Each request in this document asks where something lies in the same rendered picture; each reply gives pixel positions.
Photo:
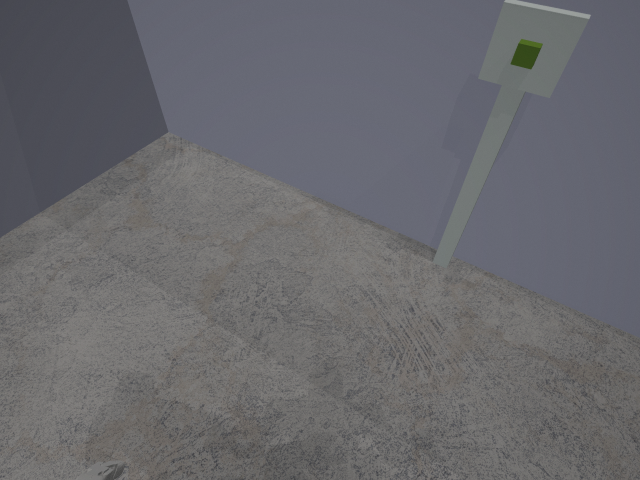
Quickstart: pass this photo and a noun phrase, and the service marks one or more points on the panel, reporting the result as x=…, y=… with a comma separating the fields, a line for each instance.
x=559, y=31

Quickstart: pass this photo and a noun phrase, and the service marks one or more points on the left robot hand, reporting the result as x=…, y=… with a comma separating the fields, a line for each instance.
x=103, y=471

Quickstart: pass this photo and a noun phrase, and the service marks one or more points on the button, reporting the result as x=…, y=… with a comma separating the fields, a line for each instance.
x=526, y=53

